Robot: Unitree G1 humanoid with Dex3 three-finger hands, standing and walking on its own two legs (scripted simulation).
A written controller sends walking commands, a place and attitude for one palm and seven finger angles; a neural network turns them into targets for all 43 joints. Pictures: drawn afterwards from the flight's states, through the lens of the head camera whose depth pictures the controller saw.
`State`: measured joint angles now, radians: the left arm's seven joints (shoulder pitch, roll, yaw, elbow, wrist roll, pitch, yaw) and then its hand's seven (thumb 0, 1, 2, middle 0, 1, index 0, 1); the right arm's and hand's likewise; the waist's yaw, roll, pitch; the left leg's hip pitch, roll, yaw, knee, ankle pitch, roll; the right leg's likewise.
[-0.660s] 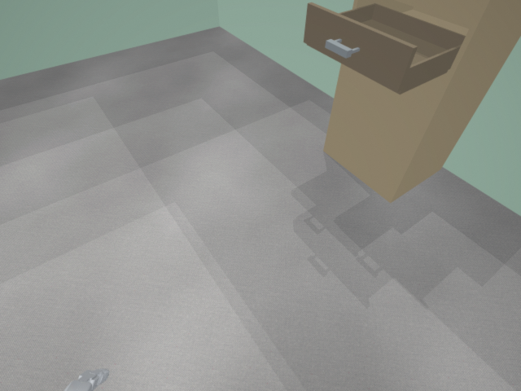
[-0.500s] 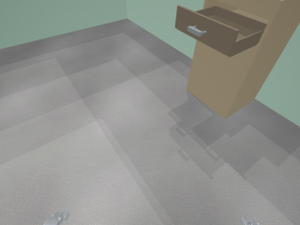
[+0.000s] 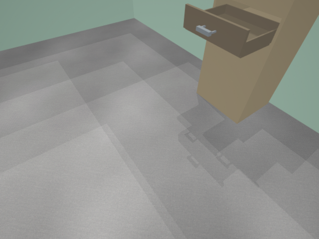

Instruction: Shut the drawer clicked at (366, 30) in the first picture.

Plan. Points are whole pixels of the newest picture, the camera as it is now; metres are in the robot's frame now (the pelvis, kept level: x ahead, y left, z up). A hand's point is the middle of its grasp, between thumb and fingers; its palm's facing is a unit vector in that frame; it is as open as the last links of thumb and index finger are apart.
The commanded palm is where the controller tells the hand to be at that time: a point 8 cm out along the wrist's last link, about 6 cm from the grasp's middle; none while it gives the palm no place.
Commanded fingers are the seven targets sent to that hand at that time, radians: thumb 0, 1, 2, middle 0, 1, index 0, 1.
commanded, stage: stand and wait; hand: left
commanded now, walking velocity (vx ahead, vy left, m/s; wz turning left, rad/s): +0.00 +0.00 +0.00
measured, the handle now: (206, 30) +1.18 -0.19 +0.01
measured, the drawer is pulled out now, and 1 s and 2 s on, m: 0.29 0.29 0.29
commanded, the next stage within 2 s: look at it before walking up in 0.38 s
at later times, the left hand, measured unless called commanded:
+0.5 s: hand out of the picture +0.06 +0.25 -0.15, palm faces -0.04 -0.94 -0.33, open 7.4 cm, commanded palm none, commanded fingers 0.00 0.90 0.90 -0.20 -0.30 -0.20 -0.30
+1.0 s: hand out of the picture +0.07 +0.25 -0.15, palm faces -0.04 -0.94 -0.34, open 7.4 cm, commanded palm none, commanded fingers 0.00 0.90 0.90 -0.20 -0.30 -0.20 -0.30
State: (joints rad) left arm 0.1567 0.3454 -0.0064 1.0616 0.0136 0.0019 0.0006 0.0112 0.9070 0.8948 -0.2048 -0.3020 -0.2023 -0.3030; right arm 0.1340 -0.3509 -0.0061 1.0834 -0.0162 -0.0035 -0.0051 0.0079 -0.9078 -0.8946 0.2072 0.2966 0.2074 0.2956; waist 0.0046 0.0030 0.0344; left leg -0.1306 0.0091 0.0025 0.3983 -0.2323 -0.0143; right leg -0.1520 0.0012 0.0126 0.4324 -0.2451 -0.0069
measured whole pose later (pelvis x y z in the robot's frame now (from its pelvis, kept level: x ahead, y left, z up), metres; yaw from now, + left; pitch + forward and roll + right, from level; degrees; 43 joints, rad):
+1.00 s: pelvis +0.00 +0.01 +0.00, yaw -1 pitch -2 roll +0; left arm 0.14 0.34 -0.01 1.09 0.02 -0.01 0.00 0.01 0.91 0.89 -0.20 -0.30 -0.20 -0.30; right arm 0.11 -0.34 0.00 1.11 -0.01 -0.02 0.00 0.01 -0.91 -0.89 0.21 0.30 0.21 0.30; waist 0.01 -0.01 0.03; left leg -0.12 0.00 0.02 0.35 -0.21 -0.01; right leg -0.14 0.00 0.03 0.38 -0.22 0.00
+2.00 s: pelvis +0.32 +0.06 -0.03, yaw +12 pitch -2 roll -1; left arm 0.11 0.14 0.04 0.98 0.03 -0.09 0.00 0.01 0.91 0.89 -0.20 -0.30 -0.20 -0.30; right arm 0.46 -0.12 -0.04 1.18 -0.01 -0.05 -0.02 0.01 -0.91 -0.89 0.21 0.30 0.21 0.30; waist -0.03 0.02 0.08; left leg -0.16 -0.01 -0.02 1.16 -0.45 0.06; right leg -0.39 -0.02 -0.17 0.67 -0.25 -0.08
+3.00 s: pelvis +0.68 +0.18 -0.03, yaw +5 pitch -1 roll +1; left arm 0.17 0.18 0.07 0.97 0.03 0.00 -0.01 0.01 0.92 0.90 -0.20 -0.30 -0.20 -0.30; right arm 0.32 -0.16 -0.06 1.08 -0.02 0.00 -0.02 0.00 -0.91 -0.89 0.21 0.30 0.21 0.30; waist -0.02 0.05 0.11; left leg -0.19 0.13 0.26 0.84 -0.51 -0.04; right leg -0.38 -0.02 -0.13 0.67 -0.28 -0.05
